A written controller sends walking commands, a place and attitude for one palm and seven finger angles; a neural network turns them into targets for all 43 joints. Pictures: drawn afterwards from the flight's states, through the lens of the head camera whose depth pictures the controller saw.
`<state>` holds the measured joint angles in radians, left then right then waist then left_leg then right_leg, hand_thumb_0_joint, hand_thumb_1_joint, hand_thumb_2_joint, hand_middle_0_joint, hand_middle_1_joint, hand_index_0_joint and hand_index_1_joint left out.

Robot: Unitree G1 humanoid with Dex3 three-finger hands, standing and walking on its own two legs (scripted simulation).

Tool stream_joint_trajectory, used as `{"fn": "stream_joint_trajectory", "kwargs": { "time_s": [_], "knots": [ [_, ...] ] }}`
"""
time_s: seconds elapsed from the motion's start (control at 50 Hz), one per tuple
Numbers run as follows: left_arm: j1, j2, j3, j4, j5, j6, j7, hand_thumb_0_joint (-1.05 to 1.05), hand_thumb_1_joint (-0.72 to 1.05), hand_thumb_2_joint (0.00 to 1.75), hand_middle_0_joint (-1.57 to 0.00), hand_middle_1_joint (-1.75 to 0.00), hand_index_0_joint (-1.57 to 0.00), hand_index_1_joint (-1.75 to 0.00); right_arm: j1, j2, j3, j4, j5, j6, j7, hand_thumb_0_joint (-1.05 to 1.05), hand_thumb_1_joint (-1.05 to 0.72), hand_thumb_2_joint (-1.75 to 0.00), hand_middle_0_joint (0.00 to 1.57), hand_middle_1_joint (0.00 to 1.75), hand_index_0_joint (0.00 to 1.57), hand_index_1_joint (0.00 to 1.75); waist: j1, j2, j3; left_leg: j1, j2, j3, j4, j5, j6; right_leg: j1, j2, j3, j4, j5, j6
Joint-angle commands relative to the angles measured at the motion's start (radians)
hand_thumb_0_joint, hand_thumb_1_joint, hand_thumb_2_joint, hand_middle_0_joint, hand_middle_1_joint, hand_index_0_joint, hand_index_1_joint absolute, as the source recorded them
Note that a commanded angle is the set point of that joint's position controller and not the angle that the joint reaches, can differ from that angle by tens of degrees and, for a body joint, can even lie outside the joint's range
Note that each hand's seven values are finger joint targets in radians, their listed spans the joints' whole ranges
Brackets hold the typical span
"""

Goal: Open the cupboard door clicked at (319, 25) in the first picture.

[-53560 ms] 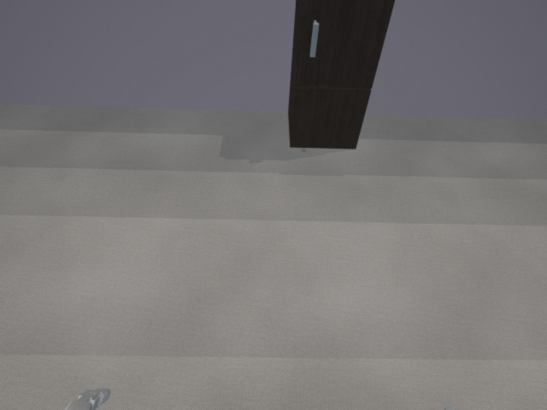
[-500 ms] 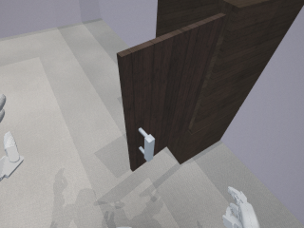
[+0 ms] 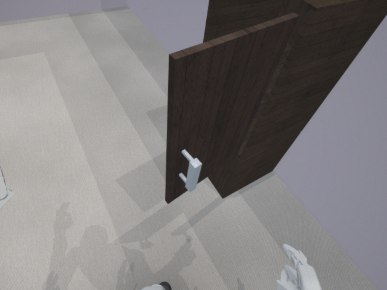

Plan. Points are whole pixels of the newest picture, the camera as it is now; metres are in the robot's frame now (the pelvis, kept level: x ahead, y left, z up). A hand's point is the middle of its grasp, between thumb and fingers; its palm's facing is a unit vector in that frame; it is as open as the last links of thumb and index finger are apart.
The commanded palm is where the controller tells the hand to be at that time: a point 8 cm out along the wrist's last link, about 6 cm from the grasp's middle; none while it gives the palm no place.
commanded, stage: step back with the hand held close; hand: left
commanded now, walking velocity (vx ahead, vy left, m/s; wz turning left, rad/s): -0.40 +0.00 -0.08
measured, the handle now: (188, 170) +0.44 +0.04 -0.11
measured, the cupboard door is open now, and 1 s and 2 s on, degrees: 98 98 98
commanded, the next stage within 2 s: stop stepping back and stand still in 0.16 s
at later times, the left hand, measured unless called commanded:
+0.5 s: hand out of the picture +0.10 +0.22 +0.17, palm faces +0.41 -0.76 -0.51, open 7.4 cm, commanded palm +0.06 +0.24 +0.18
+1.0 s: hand out of the picture +0.00 +0.24 +0.14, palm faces +0.48 -0.78 -0.40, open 7.4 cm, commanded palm -0.05 +0.27 +0.18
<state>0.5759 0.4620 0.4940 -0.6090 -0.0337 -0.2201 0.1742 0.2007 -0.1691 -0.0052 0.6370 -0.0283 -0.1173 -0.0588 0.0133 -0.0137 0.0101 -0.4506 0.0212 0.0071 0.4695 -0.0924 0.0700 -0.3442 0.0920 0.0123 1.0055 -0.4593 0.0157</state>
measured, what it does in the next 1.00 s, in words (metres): walks backwards: right foot, then left foot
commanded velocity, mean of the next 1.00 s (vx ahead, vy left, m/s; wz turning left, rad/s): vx -0.02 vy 0.05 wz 0.00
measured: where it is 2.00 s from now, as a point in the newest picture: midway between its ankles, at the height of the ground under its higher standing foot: outside the picture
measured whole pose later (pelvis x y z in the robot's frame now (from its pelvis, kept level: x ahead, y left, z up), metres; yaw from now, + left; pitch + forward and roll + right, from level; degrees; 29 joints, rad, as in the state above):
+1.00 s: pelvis -0.20 -0.03 +0.00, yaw +0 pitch -1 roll -1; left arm 0.50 0.34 0.37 -0.34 -0.03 -0.18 0.16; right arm 0.27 -0.23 0.00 0.69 0.00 -0.11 -0.09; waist 0.02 0.03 -0.02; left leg -0.23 0.03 0.01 0.51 -0.27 0.02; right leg -0.22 0.03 -0.10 0.48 -0.25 -0.05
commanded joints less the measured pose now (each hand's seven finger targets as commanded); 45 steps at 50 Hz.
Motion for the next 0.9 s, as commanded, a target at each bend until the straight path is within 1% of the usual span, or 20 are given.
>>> {"fn": "stream_joint_trajectory", "kwargs": {
  "time_s": [0.0, 0.12, 0.2, 0.22, 0.26, 0.28, 0.3, 0.34, 0.38, 0.42, 0.48, 0.5, 0.54, 0.58, 0.62, 0.68, 0.74, 0.78, 0.84, 0.88],
  "knots": [
    [-0.049, 0.101, 0.020, -0.218, -0.022, -0.043, 0.006, 0.00, 0.90, 0.90, -0.20, -0.30, -0.20, -0.30, -0.071, -0.165, -0.050, -0.097, -0.005, -0.084, -0.013, 0.00, -0.90, -0.90, 0.20, 0.30, 0.20, 0.30, -0.019, 0.217, -0.220, 0.398, 0.227, -0.229, -0.258, 0.085, 0.034, -0.049, -0.018, -0.013, -0.231, -0.089, -0.006],
    [-0.051, 0.189, 0.077, -0.216, -0.038, -0.037, -0.016, 0.00, 0.90, 0.90, -0.20, -0.30, -0.20, -0.30, -0.066, -0.161, -0.055, -0.098, -0.016, -0.071, 0.005, 0.00, -0.90, -0.90, 0.20, 0.30, 0.20, 0.30, 0.000, 0.238, -0.390, 0.616, 0.201, -0.130, -0.187, 0.532, -0.018, 0.044, 0.010, -0.049, -0.446, -0.037, -0.025],
    [0.035, 0.248, 0.172, -0.277, -0.081, -0.046, -0.037, 0.00, 0.90, 0.90, -0.20, -0.30, -0.20, -0.30, -0.154, -0.153, -0.039, -0.168, -0.012, -0.034, 0.028, 0.00, -0.90, -0.90, 0.20, 0.30, 0.20, 0.30, 0.031, 0.214, -0.397, 0.480, 0.190, -0.073, -0.150, 0.362, -0.018, 0.165, -0.036, -0.052, -0.626, 0.099, -0.038],
    [0.077, 0.274, 0.201, -0.283, -0.084, -0.048, -0.040, 0.00, 0.90, 0.90, -0.20, -0.30, -0.20, -0.30, -0.169, -0.151, -0.034, -0.185, -0.007, -0.021, 0.031, 0.00, -0.90, -0.90, 0.20, 0.30, 0.20, 0.30, 0.036, 0.189, -0.371, 0.405, 0.149, -0.060, -0.105, 0.235, -0.043, 0.184, -0.077, -0.032, -0.717, 0.201, -0.054],
    [0.089, 0.326, 0.238, -0.258, -0.085, -0.055, -0.031, 0.00, 0.90, 0.90, -0.20, -0.30, -0.20, -0.30, -0.177, -0.134, -0.012, -0.205, 0.027, 0.016, 0.022, 0.00, -0.90, -0.90, 0.20, 0.30, 0.20, 0.30, 0.022, -0.140, -0.211, 0.167, -0.028, 0.043, 0.301, -0.251, -0.108, -0.010, -0.419, 0.299, -0.872, 0.272, -0.136],
    [0.108, 0.293, 0.236, -0.193, -0.079, -0.049, -0.017, 0.00, 0.90, 0.90, -0.20, -0.30, -0.20, -0.30, -0.152, -0.143, -0.019, -0.181, 0.025, 0.025, 0.022, 0.00, -0.90, -0.90, 0.20, 0.30, 0.20, 0.30, 0.019, -0.141, -0.111, -0.030, -0.064, 0.009, 0.539, -0.341, -0.112, -0.031, -0.481, 0.298, -0.847, 0.411, -0.139],
    [0.147, 0.217, 0.183, -0.121, -0.065, -0.033, -0.025, 0.00, 0.90, 0.90, -0.20, -0.30, -0.20, -0.30, -0.126, -0.141, -0.028, -0.158, 0.041, 0.022, 0.028, 0.00, -0.90, -0.90, 0.20, 0.30, 0.20, 0.30, -0.003, -0.165, -0.103, -0.098, -0.061, -0.046, 0.616, -0.303, -0.100, 0.043, -0.378, 0.139, -0.737, 0.678, -0.053],
    [0.139, 0.205, 0.183, -0.081, -0.051, -0.003, -0.019, 0.00, 0.90, 0.90, -0.20, -0.30, -0.20, -0.30, -0.143, -0.101, -0.011, -0.182, 0.043, 0.031, 0.010, 0.00, -0.90, -0.90, 0.20, 0.30, 0.20, 0.30, -0.032, -0.118, -0.149, -0.142, -0.019, 0.021, 0.491, -0.218, -0.100, 0.204, -0.319, 0.037, -0.610, 0.974, -0.043],
    [0.039, 0.180, 0.125, -0.030, -0.033, 0.009, 0.003, 0.00, 0.90, 0.90, -0.20, -0.30, -0.20, -0.30, -0.141, -0.126, -0.004, -0.166, 0.043, 0.025, -0.018, 0.00, -0.90, -0.90, 0.20, 0.30, 0.20, 0.30, -0.029, -0.050, -0.108, -0.073, -0.023, 0.083, 0.371, -0.197, -0.084, 0.207, -0.329, 0.065, -0.613, 1.007, -0.077],
    [-0.077, 0.154, 0.057, 0.011, -0.029, 0.017, 0.009, 0.00, 0.90, 0.90, -0.20, -0.30, -0.20, -0.30, -0.123, -0.154, -0.012, -0.144, 0.049, 0.008, -0.032, 0.00, -0.90, -0.90, 0.20, 0.30, 0.20, 0.30, -0.026, -0.075, -0.059, 0.040, -0.032, 0.104, 0.251, -0.218, -0.056, 0.178, -0.344, 0.074, -0.602, 1.019, -0.037],
    [-0.136, 0.125, -0.007, 0.050, -0.018, 0.029, 0.010, 0.00, 0.90, 0.90, -0.20, -0.30, -0.20, -0.30, -0.080, -0.179, -0.024, -0.134, 0.053, 0.001, -0.041, 0.00, -0.90, -0.90, 0.20, 0.30, 0.20, 0.30, -0.045, -0.128, -0.126, 0.255, -0.056, 0.115, -0.005, -0.026, -0.010, 0.211, -0.273, 0.016, -0.447, 1.145, 0.064],
    [-0.146, 0.129, -0.017, 0.018, -0.018, 0.029, 0.013, 0.00, 0.90, 0.90, -0.20, -0.30, -0.20, -0.30, -0.075, -0.200, -0.031, -0.151, 0.058, 0.003, -0.041, 0.00, -0.90, -0.90, 0.20, 0.30, 0.20, 0.30, -0.042, -0.076, -0.162, 0.348, 0.009, 0.053, -0.013, 0.190, 0.017, 0.172, -0.231, 0.007, -0.353, 1.092, 0.096],
    [-0.127, 0.141, -0.007, -0.064, -0.010, 0.015, 0.010, 0.00, 0.90, 0.90, -0.20, -0.30, -0.20, -0.30, -0.040, -0.211, -0.039, -0.168, 0.068, -0.003, -0.028, 0.00, -0.90, -0.90, 0.20, 0.30, 0.20, 0.30, -0.025, 0.076, -0.212, 0.542, 0.174, -0.122, 0.043, 0.572, 0.104, -0.037, -0.152, 0.009, -0.206, 0.530, 0.107],
    [-0.100, 0.168, 0.029, -0.153, 0.012, 0.003, 0.014, 0.00, 0.90, 0.90, -0.20, -0.30, -0.20, -0.30, -0.039, -0.177, -0.037, -0.169, 0.041, -0.031, -0.009, 0.00, -0.90, -0.90, 0.20, 0.30, 0.20, 0.30, -0.010, 0.155, -0.152, 0.431, 0.220, -0.229, -0.021, 0.621, 0.110, -0.055, -0.104, -0.007, -0.276, -0.012, 0.022],
    [-0.070, 0.226, 0.095, -0.219, 0.011, 0.000, 0.008, 0.00, 0.90, 0.90, -0.20, -0.30, -0.20, -0.30, -0.067, -0.186, -0.034, -0.169, 0.032, -0.049, -0.006, 0.00, -0.90, -0.90, 0.20, 0.30, 0.20, 0.30, -0.007, 0.216, -0.073, 0.183, 0.199, -0.183, -0.120, 0.278, 0.075, 0.116, -0.106, -0.033, -0.317, -0.011, -0.002],
    [0.027, 0.196, 0.125, -0.141, 0.004, -0.022, 0.006, 0.00, 0.90, 0.90, -0.20, -0.30, -0.20, -0.30, -0.080, -0.172, -0.024, -0.187, 0.037, -0.042, -0.012, 0.00, -0.90, -0.90, 0.20, 0.30, 0.20, 0.30, -0.007, 0.176, -0.014, -0.073, 0.120, -0.083, -0.084, -0.162, 0.007, 0.291, -0.139, 0.015, -0.547, 0.180, -0.025],
    [0.043, 0.159, 0.112, -0.031, -0.018, -0.034, 0.002, 0.00, 0.90, 0.90, -0.20, -0.30, -0.20, -0.30, -0.046, -0.149, -0.049, -0.168, 0.043, -0.018, -0.009, 0.00, -0.90, -0.90, 0.20, 0.30, 0.20, 0.30, -0.026, -0.148, -0.003, 0.002, -0.024, -0.012, 0.359, -0.303, -0.078, 0.050, -0.394, 0.434, -0.852, -0.014, -0.140],
    [0.008, 0.129, 0.088, 0.047, -0.019, -0.044, -0.001, 0.00, 0.90, 0.90, -0.20, -0.30, -0.20, -0.30, -0.037, -0.154, -0.046, -0.139, 0.037, -0.019, -0.015, 0.00, -0.90, -0.90, 0.20, 0.30, 0.20, 0.30, -0.037, -0.107, -0.019, -0.002, 0.000, -0.045, 0.479, -0.284, -0.078, 0.038, -0.387, 0.343, -0.826, 0.096, -0.131],
    [-0.090, 0.091, 0.017, 0.126, -0.004, -0.036, -0.007, 0.00, 0.90, 0.90, -0.20, -0.30, -0.20, -0.30, -0.057, -0.137, -0.022, -0.128, 0.038, -0.028, -0.029, 0.00, -0.90, -0.90, 0.20, 0.30, 0.20, 0.30, -0.030, -0.073, 0.007, 0.091, 0.020, -0.006, 0.254, -0.247, -0.064, 0.043, -0.302, 0.161, -0.753, 0.205, -0.112],
    [-0.144, 0.070, -0.031, 0.129, 0.000, -0.028, -0.006, 0.00, 0.90, 0.90, -0.20, -0.30, -0.20, -0.30, -0.049, -0.147, -0.019, -0.115, 0.033, -0.042, -0.039, 0.00, -0.90, -0.90, 0.20, 0.30, 0.20, 0.30, -0.031, -0.065, 0.009, 0.208, -0.001, 0.024, 0.084, -0.191, -0.050, 0.011, -0.263, 0.126, -0.763, 0.112, -0.078]
  ]
}}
